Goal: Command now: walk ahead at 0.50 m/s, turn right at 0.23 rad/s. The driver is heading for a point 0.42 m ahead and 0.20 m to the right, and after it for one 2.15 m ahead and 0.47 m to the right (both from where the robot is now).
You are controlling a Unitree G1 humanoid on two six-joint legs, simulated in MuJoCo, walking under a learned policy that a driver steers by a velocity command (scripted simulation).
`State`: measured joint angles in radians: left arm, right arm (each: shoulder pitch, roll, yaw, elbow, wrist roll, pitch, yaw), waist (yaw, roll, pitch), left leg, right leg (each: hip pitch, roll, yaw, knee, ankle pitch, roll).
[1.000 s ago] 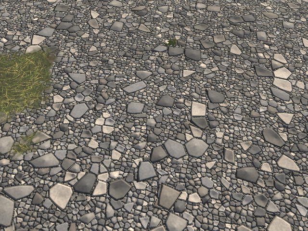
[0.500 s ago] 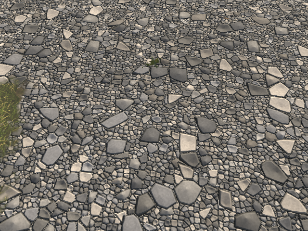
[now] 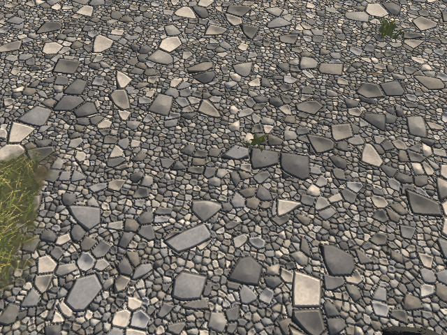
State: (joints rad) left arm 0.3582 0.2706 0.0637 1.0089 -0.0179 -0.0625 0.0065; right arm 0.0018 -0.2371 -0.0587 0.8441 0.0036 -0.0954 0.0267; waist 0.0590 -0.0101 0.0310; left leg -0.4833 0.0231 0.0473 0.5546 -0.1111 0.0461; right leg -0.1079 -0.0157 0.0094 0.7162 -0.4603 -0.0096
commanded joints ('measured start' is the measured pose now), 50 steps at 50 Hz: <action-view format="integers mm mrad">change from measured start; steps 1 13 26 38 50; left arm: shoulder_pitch -20 -193 31 -99 -20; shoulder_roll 126 36 211 140 156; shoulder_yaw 19 33 106 48 45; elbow -86 -152 -207 -250 -189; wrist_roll -32 -5 -12 8 5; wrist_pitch -45 17 29 -19 9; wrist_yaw -6 -11 -45 2 10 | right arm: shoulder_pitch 362 212 258 80 108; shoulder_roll -187 -133 -228 -98 -185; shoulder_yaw -51 -32 -57 -17 -37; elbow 49 71 51 -69 -75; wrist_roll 0 -25 8 -15 1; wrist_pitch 2 -19 50 -6 -35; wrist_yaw -15 -45 -70 -31 7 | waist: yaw -179 -66 131 -49 -98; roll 190 66 35 -25 -91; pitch -285 13 -197 -35 -97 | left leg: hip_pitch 782 363 335 -118 149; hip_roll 368 213 204 99 -26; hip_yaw -596 48 211 -72 -13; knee -248 -444 397 277 -95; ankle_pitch -231 158 647 32 77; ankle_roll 204 104 -14 -96 43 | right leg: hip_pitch -667 -599 125 -114 130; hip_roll -7 -112 21 -115 -151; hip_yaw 124 80 -6 177 170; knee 606 160 -191 -523 -215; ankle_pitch -72 513 318 635 900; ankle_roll -35 -17 -211 -259 -145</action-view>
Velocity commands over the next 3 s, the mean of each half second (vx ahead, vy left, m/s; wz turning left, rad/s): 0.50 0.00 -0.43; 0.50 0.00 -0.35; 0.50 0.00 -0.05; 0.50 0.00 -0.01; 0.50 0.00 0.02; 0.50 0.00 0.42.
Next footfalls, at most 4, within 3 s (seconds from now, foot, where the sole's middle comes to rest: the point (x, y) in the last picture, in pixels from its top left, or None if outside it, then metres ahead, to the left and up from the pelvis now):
0.52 right None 0.41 -0.16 -0.76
1.02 left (264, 235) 0.78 -0.07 -0.76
1.54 right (361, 200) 0.94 -0.42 -0.76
2.08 left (324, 122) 1.32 -0.32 -0.76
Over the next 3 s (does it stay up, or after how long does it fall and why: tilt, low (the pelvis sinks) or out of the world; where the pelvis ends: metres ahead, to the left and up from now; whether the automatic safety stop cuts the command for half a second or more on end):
stays up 1.55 -0.56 0.02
